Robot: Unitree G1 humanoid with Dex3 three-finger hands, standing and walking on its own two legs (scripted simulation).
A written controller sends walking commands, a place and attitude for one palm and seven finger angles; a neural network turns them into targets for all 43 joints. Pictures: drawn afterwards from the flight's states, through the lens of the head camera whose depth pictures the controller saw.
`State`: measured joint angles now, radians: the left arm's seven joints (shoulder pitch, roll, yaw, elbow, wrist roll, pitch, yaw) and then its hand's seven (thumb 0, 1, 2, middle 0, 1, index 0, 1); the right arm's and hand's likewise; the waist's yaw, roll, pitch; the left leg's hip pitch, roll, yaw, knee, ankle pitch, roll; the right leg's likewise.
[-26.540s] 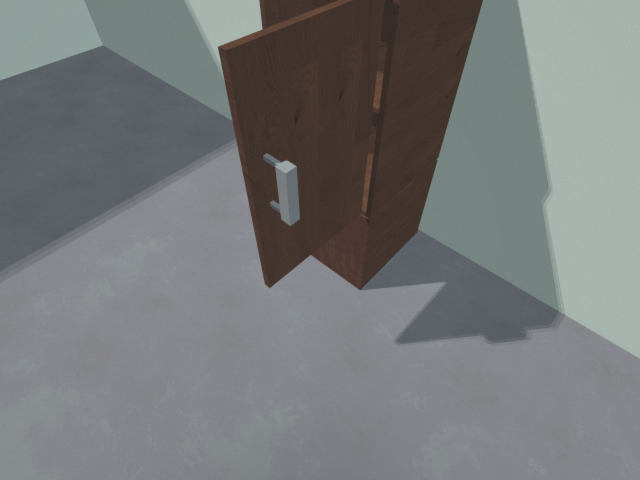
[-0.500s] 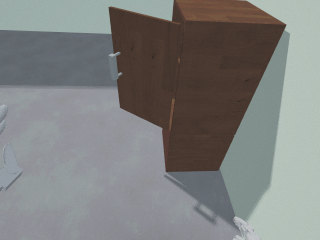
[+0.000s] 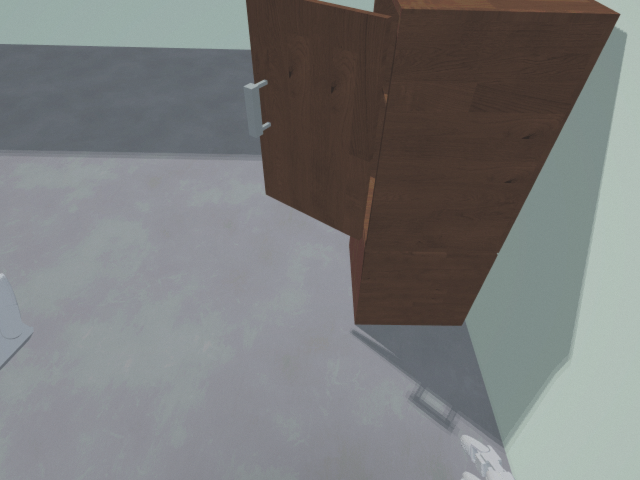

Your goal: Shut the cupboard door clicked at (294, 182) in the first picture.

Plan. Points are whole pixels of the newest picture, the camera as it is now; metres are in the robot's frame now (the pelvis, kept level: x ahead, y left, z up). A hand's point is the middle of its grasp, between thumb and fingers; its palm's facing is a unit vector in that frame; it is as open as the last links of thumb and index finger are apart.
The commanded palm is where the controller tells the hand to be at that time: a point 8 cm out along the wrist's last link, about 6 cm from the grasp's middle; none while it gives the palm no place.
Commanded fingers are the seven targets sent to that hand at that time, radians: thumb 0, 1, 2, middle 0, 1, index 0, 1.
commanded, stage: let the arm hang, fingers relaxed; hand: left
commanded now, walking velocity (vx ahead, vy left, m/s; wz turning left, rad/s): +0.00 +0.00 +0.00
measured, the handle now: (259, 108) +0.99 +0.19 +0.00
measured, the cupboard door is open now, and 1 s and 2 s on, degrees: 55 55 55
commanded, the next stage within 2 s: look to check the result in 1.12 s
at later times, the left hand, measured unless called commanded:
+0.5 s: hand out of the picture +0.02 +0.20 -0.16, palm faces +0.06 -0.98 -0.20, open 7.0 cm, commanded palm none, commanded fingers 0.00 0.90 0.90 -0.20 -0.30 -0.20 -0.30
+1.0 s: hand out of the picture +0.00 +0.19 -0.16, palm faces +0.04 -0.99 -0.14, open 7.4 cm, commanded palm none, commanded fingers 0.00 0.90 0.90 -0.20 -0.30 -0.20 -0.30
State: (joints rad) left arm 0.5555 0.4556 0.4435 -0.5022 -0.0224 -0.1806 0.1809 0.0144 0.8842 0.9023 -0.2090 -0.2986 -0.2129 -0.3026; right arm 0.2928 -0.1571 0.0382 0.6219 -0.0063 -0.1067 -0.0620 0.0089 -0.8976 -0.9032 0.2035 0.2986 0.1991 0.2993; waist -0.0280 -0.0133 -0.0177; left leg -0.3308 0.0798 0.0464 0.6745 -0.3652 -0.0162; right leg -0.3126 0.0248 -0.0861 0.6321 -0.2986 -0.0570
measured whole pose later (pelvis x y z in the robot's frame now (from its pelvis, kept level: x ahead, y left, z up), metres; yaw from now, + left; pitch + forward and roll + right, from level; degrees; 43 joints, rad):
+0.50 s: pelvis +0.02 +0.01 +0.02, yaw +3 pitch -1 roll -1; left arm 0.31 0.20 0.02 1.03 0.01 0.01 0.02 -0.04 0.97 0.90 -0.20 -0.30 -0.21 -0.30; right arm 0.33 -0.16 0.02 1.04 -0.03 0.03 -0.02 0.01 -0.90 -0.90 0.20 0.30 0.20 0.30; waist -0.01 -0.02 0.03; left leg -0.23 0.06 0.05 0.44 -0.19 -0.01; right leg -0.17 0.02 -0.12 0.40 -0.21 -0.05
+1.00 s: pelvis +0.03 +0.04 +0.02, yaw +0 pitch -2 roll +0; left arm 0.34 0.09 0.00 1.14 0.02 0.00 0.03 0.00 0.90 0.90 -0.20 -0.30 -0.20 -0.30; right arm 0.33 -0.10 0.02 1.12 -0.02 0.01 -0.03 0.00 -0.90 -0.90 0.20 0.30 0.20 0.30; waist -0.01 0.00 0.01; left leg -0.18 0.01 0.11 0.40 -0.20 0.03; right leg -0.16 -0.02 -0.06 0.41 -0.22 -0.01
